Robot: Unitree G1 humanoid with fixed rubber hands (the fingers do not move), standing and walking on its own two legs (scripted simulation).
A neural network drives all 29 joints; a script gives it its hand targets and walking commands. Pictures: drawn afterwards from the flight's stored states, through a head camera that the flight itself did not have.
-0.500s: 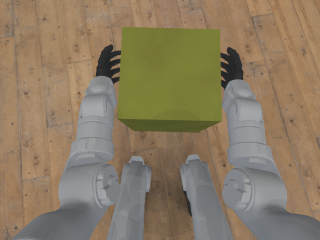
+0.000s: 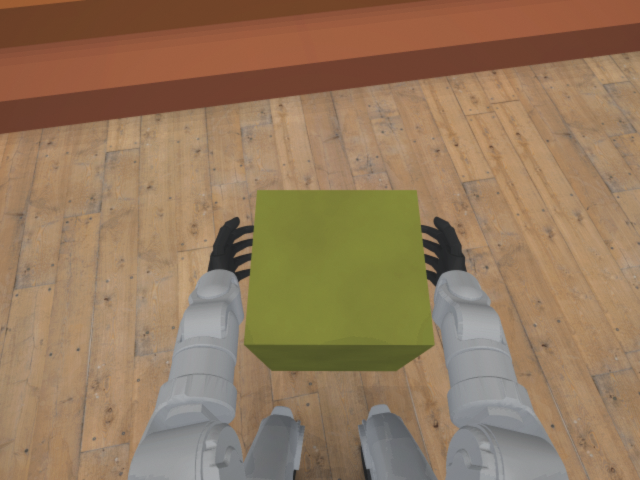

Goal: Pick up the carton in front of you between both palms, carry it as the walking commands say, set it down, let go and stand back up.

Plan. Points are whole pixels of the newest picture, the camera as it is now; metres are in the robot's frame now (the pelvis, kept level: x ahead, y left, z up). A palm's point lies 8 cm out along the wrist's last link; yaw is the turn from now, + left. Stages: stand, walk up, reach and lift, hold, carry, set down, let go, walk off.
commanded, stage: reach and lift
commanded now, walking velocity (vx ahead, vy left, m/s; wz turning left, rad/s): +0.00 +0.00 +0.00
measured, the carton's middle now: (335, 291) +0.37 -0.01 -0.10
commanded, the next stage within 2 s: hold in 1.50 s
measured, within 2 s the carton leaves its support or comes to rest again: neither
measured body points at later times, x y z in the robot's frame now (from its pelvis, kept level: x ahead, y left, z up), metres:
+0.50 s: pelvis +0.04 +0.00 +0.10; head +0.02 +0.00 +0.55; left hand +0.34 +0.15 +0.10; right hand +0.34 -0.15 +0.11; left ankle +0.05 +0.13 -0.64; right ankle +0.05 -0.13 -0.64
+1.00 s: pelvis +0.03 +0.00 +0.10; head +0.01 +0.00 +0.55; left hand +0.34 +0.15 +0.12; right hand +0.34 -0.15 +0.12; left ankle +0.05 +0.13 -0.64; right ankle +0.05 -0.13 -0.64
